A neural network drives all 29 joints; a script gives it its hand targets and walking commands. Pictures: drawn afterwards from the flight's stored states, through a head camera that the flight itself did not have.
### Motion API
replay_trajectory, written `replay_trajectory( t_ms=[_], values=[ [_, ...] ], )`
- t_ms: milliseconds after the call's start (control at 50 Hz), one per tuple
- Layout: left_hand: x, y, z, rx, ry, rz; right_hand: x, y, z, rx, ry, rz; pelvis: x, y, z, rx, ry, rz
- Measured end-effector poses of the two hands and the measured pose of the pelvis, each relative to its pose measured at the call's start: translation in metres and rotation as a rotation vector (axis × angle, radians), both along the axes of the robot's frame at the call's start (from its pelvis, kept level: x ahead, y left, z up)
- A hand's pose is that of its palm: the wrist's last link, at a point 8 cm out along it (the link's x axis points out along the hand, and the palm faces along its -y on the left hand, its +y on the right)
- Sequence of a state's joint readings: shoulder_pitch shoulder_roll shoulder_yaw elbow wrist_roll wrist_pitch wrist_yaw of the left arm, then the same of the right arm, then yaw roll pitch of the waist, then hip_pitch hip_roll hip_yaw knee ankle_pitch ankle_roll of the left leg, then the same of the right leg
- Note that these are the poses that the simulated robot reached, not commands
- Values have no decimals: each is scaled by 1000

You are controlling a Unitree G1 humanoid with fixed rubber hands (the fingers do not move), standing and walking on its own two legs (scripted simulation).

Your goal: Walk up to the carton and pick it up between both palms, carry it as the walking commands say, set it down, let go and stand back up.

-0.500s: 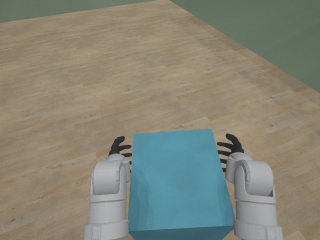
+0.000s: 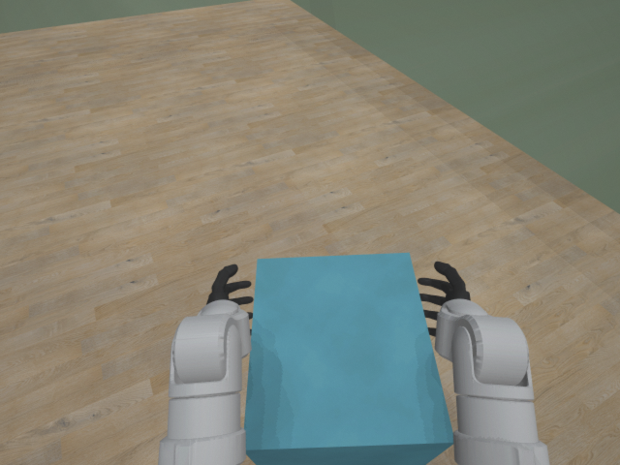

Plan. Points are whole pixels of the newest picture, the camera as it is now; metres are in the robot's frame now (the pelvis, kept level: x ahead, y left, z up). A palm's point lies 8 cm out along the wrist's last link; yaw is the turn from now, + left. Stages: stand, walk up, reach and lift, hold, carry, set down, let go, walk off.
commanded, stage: carry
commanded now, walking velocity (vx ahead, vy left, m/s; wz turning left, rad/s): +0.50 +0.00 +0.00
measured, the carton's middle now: (337, 364) +0.27 -0.02 -0.02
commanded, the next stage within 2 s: none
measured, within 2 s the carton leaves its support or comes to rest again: neither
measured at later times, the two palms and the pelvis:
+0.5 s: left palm (216, 164) +0.62 +0.17 +0.06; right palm (366, 142) +0.66 -0.11 +0.08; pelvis +0.35 -0.01 -0.01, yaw +5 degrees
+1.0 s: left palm (222, 78) +0.92 +0.18 +0.09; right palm (343, 74) +0.92 -0.10 +0.09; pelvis +0.63 +0.04 -0.01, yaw +3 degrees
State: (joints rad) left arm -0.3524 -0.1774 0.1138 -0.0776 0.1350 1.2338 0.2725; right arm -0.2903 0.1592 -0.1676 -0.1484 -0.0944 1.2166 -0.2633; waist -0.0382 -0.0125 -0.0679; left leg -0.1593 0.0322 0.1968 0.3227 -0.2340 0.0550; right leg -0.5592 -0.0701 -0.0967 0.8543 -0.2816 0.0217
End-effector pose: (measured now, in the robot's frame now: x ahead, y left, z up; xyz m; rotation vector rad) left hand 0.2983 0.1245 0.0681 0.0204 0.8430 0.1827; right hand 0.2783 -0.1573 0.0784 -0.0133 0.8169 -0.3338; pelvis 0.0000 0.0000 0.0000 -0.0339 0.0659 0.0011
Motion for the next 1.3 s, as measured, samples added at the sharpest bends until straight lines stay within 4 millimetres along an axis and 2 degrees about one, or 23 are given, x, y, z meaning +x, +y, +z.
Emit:
replay_trajectory(
  t_ms=[60,120,220,280,380,480,600,640,720,800,940,1020,1100,1180,1300],
  values=[
    [44,-1,6,-10,-58,-4,47,-1,12,6,-60,-18,40,-2,-1,1,-5,-7],
    [91,0,14,7,-117,8,101,-1,19,22,-118,0,88,-6,-7,-2,-5,-8],
    [172,0,11,35,-171,69,198,-1,8,34,-173,76,179,-23,-33,-2,3,44],
    [205,6,3,59,-111,96,241,5,-6,57,-115,104,217,-26,-30,-14,14,70],
    [245,22,-13,52,19,154,298,23,-19,36,12,170,271,-26,-12,5,24,108],
    [304,38,-8,33,-19,174,365,40,-6,30,-26,179,331,-13,-6,15,7,91],
    [408,59,13,25,-159,142,455,60,15,19,-166,150,427,20,-23,27,-17,63],
    [439,64,14,13,-162,127,479,64,17,8,-168,136,453,29,-23,36,-16,40],
    [485,63,7,21,-65,72,511,62,7,-1,-68,94,495,41,-9,13,-14,8],
    [526,57,0,9,-12,42,541,56,1,-2,-15,50,530,44,-2,5,-18,22],
    [597,54,12,31,-111,44,618,52,12,40,-127,39,600,40,-14,19,-21,37],
    [630,59,17,59,-102,44,653,58,10,51,-119,52,635,42,-13,12,16,56],
    [652,70,10,30,-72,71,679,69,9,24,-90,74,659,45,-11,20,35,62],
    [661,85,0,7,-46,106,701,86,10,-2,-64,112,674,50,-6,34,48,102],
    [670,125,-6,-14,-77,173,725,127,7,-3,-90,156,686,72,-10,5,10,100]
  ],
)
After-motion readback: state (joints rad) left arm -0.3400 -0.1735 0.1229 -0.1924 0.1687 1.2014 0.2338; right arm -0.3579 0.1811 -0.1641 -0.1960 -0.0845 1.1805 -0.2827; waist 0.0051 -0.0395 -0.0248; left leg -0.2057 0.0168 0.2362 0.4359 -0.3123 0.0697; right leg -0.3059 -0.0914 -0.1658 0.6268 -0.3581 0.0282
